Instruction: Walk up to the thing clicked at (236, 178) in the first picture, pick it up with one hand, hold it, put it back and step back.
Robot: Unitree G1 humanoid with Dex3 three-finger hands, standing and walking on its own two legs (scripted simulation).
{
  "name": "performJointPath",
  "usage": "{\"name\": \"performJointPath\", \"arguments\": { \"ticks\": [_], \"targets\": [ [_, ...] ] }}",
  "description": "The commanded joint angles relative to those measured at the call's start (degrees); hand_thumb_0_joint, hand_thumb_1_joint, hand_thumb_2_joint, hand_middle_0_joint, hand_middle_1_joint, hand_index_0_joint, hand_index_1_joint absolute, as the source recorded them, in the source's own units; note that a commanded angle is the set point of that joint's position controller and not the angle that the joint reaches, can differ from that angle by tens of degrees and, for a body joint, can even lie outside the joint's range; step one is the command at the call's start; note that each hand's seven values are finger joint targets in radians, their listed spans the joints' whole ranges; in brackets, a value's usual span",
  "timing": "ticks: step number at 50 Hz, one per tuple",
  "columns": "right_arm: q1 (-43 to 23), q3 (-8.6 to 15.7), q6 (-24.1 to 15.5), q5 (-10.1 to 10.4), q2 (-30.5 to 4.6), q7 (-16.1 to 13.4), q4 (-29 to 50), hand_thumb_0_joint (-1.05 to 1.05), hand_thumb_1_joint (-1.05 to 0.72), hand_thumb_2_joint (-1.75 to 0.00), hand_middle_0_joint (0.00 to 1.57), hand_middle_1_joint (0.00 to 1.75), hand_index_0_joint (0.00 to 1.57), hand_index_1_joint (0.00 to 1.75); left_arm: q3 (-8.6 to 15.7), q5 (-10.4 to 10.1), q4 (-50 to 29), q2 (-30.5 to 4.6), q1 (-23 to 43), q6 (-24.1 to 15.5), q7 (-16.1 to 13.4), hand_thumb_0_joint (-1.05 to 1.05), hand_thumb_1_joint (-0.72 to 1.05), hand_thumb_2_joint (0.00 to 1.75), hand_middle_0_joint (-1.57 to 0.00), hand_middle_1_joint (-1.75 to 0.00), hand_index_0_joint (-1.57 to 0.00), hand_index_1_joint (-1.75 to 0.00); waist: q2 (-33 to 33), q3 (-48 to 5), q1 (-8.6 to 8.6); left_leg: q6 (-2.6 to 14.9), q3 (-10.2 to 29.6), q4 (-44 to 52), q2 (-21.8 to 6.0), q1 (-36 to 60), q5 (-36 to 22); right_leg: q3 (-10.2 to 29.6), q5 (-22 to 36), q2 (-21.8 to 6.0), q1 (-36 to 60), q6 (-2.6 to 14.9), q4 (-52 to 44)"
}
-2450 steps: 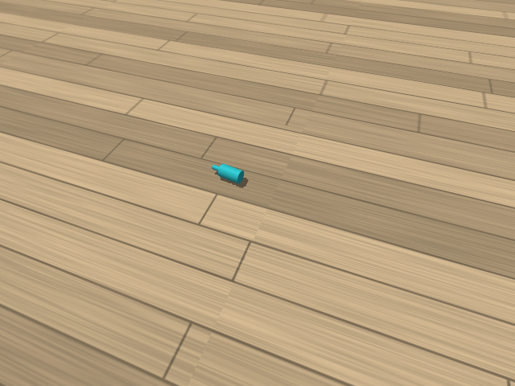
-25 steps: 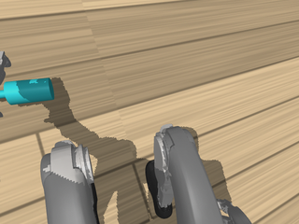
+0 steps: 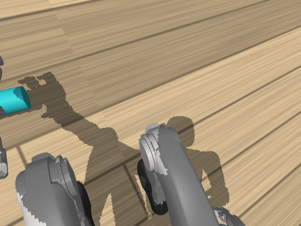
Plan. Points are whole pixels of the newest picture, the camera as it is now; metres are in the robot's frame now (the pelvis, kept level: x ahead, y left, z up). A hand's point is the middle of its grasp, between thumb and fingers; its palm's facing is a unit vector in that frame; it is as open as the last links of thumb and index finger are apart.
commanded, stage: approach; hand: left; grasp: from above
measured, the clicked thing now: out of the picture +0.49 +0.34 -0.29
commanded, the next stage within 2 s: close in in 0.06 s
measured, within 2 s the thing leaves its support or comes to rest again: neither
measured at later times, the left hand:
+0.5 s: hand out of the picture +0.47 +0.31 -0.19, palm faces -0.46 -0.07 -0.89, open 13.3 cm
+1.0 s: hand out of the picture +0.48 +0.30 -0.24, palm faces -0.46 -0.09 -0.88, open 14.2 cm
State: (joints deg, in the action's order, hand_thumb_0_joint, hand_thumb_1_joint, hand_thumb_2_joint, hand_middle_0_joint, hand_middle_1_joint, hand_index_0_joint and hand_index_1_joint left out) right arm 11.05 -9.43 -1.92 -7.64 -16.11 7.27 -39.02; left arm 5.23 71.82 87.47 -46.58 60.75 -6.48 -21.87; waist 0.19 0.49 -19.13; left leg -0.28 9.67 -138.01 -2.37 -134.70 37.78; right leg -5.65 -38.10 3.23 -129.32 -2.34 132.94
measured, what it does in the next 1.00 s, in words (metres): stands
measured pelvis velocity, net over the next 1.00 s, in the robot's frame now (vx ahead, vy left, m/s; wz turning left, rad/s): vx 0.00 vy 0.00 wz -0.05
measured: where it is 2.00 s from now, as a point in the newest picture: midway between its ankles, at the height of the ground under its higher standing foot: (122, 209)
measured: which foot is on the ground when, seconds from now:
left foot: down 0.00-1.00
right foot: down 0.00-1.00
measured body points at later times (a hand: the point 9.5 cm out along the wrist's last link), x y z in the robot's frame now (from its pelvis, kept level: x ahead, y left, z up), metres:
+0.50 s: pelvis +0.00 +0.00 +0.00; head +0.25 +0.10 +0.36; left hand +0.49 +0.31 -0.14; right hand +0.07 -0.27 -0.09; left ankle +0.08 +0.13 -0.29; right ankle +0.10 -0.12 -0.29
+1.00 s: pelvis +0.00 +0.00 -0.02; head +0.28 +0.10 +0.32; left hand +0.50 +0.31 -0.19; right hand +0.03 -0.25 -0.09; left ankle +0.08 +0.13 -0.29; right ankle +0.10 -0.12 -0.29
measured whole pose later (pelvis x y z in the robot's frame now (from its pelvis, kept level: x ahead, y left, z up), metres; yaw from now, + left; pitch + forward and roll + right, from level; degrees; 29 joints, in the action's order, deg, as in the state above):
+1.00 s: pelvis +0.00 +0.00 -0.02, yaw -3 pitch +30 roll -12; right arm 9.1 -14.3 -7.4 -12.2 -17.4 9.4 -38.2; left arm 6.3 74.6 93.3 -55.3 61.1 -13.2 -28.3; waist -5.5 6.9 -20.7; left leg -0.8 13.4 -143.5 -1.8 -135.8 39.3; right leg -8.5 -38.8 3.8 -129.0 -2.7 136.0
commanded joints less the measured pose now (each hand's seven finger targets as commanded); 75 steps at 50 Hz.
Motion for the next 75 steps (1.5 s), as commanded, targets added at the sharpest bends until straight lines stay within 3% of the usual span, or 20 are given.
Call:
{"name": "performJointPath", "arguments": {
  "ticks": [1, 3, 6, 13, 17, 25, 29, 32, 36, 38, 41, 47, 50, 51, 52, 53, 57, 61, 67, 75],
  "targets": [
    [9.31, 4.58, -0.44, 0.30, -14.28, -0.77, 1.34, 0.00, -0.90, -0.90, 0.20, 0.30, 0.20, 0.30, 0.91, -3.26, -10.54, -18.69, 14.17, -0.70, 2.14, 0.00, -0.50, 0.95, -0.14, -0.97, -0.14, -0.97, 12.91, -39.30, 1.84, 3.21, -6.20, 10.90, 1.36, 22.08, -7.06, -1.88, 10.60, 1.28, 26.44, 3.02, -14.35],
    [9.96, 5.22, -0.33, 0.10, -15.12, -1.09, 0.66, 0.00, -0.91, -0.90, 0.20, 0.30, 0.20, 0.30, 1.62, -3.56, -13.05, -19.46, 14.85, -2.77, 3.00, 0.00, -0.51, 0.95, -0.13, -0.99, -0.13, -0.98, 13.30, -38.54, 2.46, 2.62, -6.09, 10.65, 1.48, 23.22, -6.43, -2.57, 8.80, 0.95, 24.56, 3.64, -14.91],
    [11.46, 6.14, -0.25, -0.51, -14.72, -0.90, -0.11, 0.00, -0.91, -0.90, 0.20, 0.30, 0.20, 0.30, -0.22, -2.92, -19.13, -16.29, 19.64, -5.95, 4.31, 0.00, -0.49, 0.98, -0.14, -1.01, -0.14, -1.01, 18.01, -41.14, 1.00, 1.62, -5.10, 11.37, 1.33, 28.42, -5.82, -3.90, 8.32, 0.90, 22.45, 4.03, -14.28],
    [12.15, 6.61, 0.67, -0.65, -15.06, -0.39, -1.61, 0.00, -0.91, -0.90, 0.20, 0.30, 0.20, 0.30, -4.48, -1.18, -12.52, -10.19, 17.31, -7.82, 2.51, 0.00, -0.51, 1.03, -0.10, -1.05, -0.11, -1.04, 18.06, -38.78, -0.13, 1.30, -3.95, 11.48, 1.19, 32.30, -10.48, -6.12, 13.22, 0.79, 17.81, 3.96, -12.70],
    [11.35, 5.49, 0.78, -1.21, -15.27, -0.24, -1.28, 0.00, -0.90, -0.90, 0.20, 0.30, 0.20, 0.30, -2.68, 0.92, -10.23, -13.69, 17.72, -7.80, 0.01, 0.00, -0.45, 1.05, -0.14, -1.06, -0.15, -1.05, 20.82, -37.80, 1.31, 1.03, -4.10, 12.31, 1.35, 33.87, -12.41, -6.28, 14.50, 0.65, 17.68, 4.17, -11.66],
    [9.27, 4.28, -0.81, -2.26, -15.72, 0.20, 0.93, 0.00, -0.90, -0.90, 0.20, 0.30, 0.20, 0.30, -0.38, 3.13, -5.01, -16.76, 19.24, -6.41, -4.57, 0.00, -0.49, 1.03, -0.11, -1.01, -0.11, -1.01, 20.42, -35.63, -0.43, 1.47, -4.45, 11.71, 1.16, 31.26, -9.42, -6.22, 13.05, 0.99, 17.51, 3.95, -11.56],
    [8.95, 3.41, -2.26, -2.78, -16.35, 0.27, 1.05, 0.00, -0.90, -0.90, 0.20, 0.30, 0.20, 0.30, -1.09, 2.77, -0.17, -15.37, 18.15, -5.55, -5.65, 0.00, -0.54, 1.01, -0.08, -0.99, -0.07, -1.00, 17.70, -31.35, -2.15, 1.86, -4.00, 10.98, 1.03, 28.01, -5.95, -6.55, 9.96, 1.10, 15.36, 3.82, -11.47],
    [8.46, 2.66, -3.12, -2.88, -16.75, 0.08, 1.44, 0.00, -0.90, -0.90, 0.20, 0.30, 0.20, 0.30, -0.22, 2.61, -2.92, -19.79, 19.90, -6.03, -6.32, 0.00, -0.54, 1.01, -0.08, -0.98, -0.07, -0.99, 19.66, -35.99, -1.11, 1.83, -4.15, 10.25, 0.76, 28.95, -6.83, -5.89, 10.84, 1.37, 19.12, 3.75, -11.68],
    [9.12, 1.94, -4.15, -3.41, -17.16, 0.29, 1.11, 0.00, -0.90, -0.90, 0.20, 0.30, 0.20, 0.30, -0.60, 1.92, 0.70, -18.39, 18.30, -5.95, -6.86, 0.00, -0.54, 1.00, -0.08, -0.97, -0.07, -0.98, 18.37, -32.87, -2.92, 1.94, -3.59, 9.20, 0.56, 27.63, -6.37, -6.64, 10.91, 1.60, 17.77, 3.56, -10.92],
    [9.08, 1.26, -4.49, -3.51, -17.71, 0.19, 0.96, 0.00, -0.90, -0.90, 0.20, 0.30, 0.20, 0.30, 0.56, 1.95, -2.04, -21.71, 19.16, -6.25, -7.29, 0.00, -0.55, 1.03, -0.08, -0.96, -0.06, -0.98, 20.30, -35.78, -1.81, 1.71, -3.57, 8.70, 0.47, 29.13, -8.42, -6.79, 12.73, 1.65, 19.91, 3.49, -10.69],
    [8.88, 0.92, -5.12, -3.94, -18.21, 0.61, 1.31, 0.00, -0.90, -0.90, 0.20, 0.30, 0.20, 0.30, 1.81, 2.03, -1.17, -23.08, 17.03, -6.29, -7.83, 0.00, -0.56, 1.03, -0.08, -0.96, -0.06, -0.98, 20.43, -34.24, -2.04, 1.63, -3.25, 8.34, 0.27, 28.68, -8.31, -7.13, 12.57, 1.85, 20.23, 3.52, -10.10],
    [8.33, 0.54, -5.74, -4.48, -18.51, 1.40, 1.15, 0.00, -0.90, -0.90, 0.20, 0.30, 0.20, 0.30, 1.09, 1.74, -1.09, -21.90, 14.86, -6.35, -8.47, 0.00, -0.55, 1.03, -0.08, -0.94, -0.06, -0.96, 22.90, -34.64, -2.09, 1.05, -2.63, 7.99, 0.05, 30.70, -10.90, -8.27, 14.82, 2.15, 20.29, 3.72, -9.04],
    [9.00, 0.61, -5.77, -4.97, -19.41, 1.80, 0.24, 0.00, -0.89, -0.90, 0.20, 0.30, 0.20, 0.30, 3.80, 1.77, 0.35, -24.91, 14.32, -6.35, -9.41, 0.00, -0.56, 1.04, -0.08, -0.94, -0.06, -0.96, 21.06, -32.17, -2.60, 1.34, -2.44, 6.87, -0.22, 28.16, -10.22, -8.31, 14.72, 2.34, 20.34, 3.56, -9.35],
    [7.82, 0.06, -6.07, -4.82, -18.51, 2.02, 1.25, 0.00, -0.90, -0.90, 0.20, 0.30, 0.20, 0.30, 0.72, 1.57, -2.45, -21.59, 15.95, -6.61, -9.27, 0.00, -0.56, 1.05, -0.09, -0.93, -0.06, -0.96, 22.13, -33.63, -2.18, 1.31, -2.72, 7.12, -0.14, 29.20, -11.05, -7.96, 15.61, 2.41, 21.20, 3.49, -9.50],
    [8.00, 0.18, -5.96, -4.95, -19.06, 2.07, 0.50, 0.00, -0.90, -0.90, 0.20, 0.30, 0.20, 0.30, 3.23, 1.70, -0.68, -24.77, 14.81, -6.57, -9.86, 0.00, -0.57, 1.03, -0.08, -0.94, -0.06, -0.96, 22.15, -33.48, -2.31, 1.41, -2.41, 6.98, -0.38, 28.86, -10.34, -8.13, 15.15, 2.49, 21.62, 3.45, -9.51],
    [8.20, 0.00, -6.30, -5.14, -19.31, 2.31, 1.58, 0.00, -0.90, -0.90, 0.20, 0.30, 0.20, 0.30, 1.29, 1.79, -0.05, -21.97, 14.88, -6.36, -9.58, 0.00, -0.56, 1.04, -0.08, -0.94, -0.06, -0.96, 21.05, -31.30, -3.54, 1.44, -2.43, 6.64, -0.11, 28.28, -10.46, -8.38, 15.13, 2.33, 20.54, 3.37, -9.52],
    [8.55, 0.39, -6.50, -5.33, -19.69, 2.74, 0.04, 0.00, -0.90, -0.90, 0.20, 0.30, 0.20, 0.30, 3.64, 1.82, 1.21, -24.63, 13.47, -6.34, -10.15, 0.00, -0.56, 1.05, -0.08, -0.96, -0.06, -0.98, 22.16, -32.04, -3.03, 1.12, -1.69, 6.91, -0.53, 29.65, -11.40, -8.78, 15.76, 2.59, 21.06, 3.47, -8.81],
    [8.09, 0.39, -6.88, -5.62, -19.86, 3.23, 0.37, 0.00, -0.90, -0.90, 0.20, 0.30, 0.20, 0.30, 1.97, 1.92, 0.86, -22.22, 15.94, -6.67, -9.90, 0.00, -0.55, 1.04, -0.09, -0.95, -0.06, -0.97, 22.11, -29.92, -4.74, 0.95, -1.35, 6.81, -0.53, 29.88, -9.39, -9.35, 13.84, 2.37, 18.69, 3.58, -8.47],
    [7.49, -0.01, -7.25, -5.54, -19.79, 3.69, 0.17, 0.00, -0.90, -0.90, 0.20, 0.30, 0.20, 0.30, 2.35, 1.85, 1.29, -23.56, 14.22, -7.43, -10.66, 0.00, -0.54, 1.06, -0.08, -0.98, -0.06, -1.00, 23.06, -30.98, -3.68, 0.67, -1.08, 7.18, -0.74, 30.52, -10.56, -9.49, 14.75, 2.58, 20.46, 3.59, -8.43],
    [7.62, -0.62, -7.92, -6.00, -20.56, 4.14, 0.42, 0.00, -0.90, -0.90, 0.20, 0.30, 0.20, 0.30, 1.62, 1.90, 2.76, -23.57, 14.86, -7.47, -11.95, 0.00, -0.54, 1.03, -0.08, -0.97, -0.06, -0.99, 20.90, -29.37, -4.77, 1.34, -1.27, 5.79, -0.76, 27.95, -10.28, -9.24, 15.53, 2.92, 21.30, 3.00, -8.85]
  ]
}}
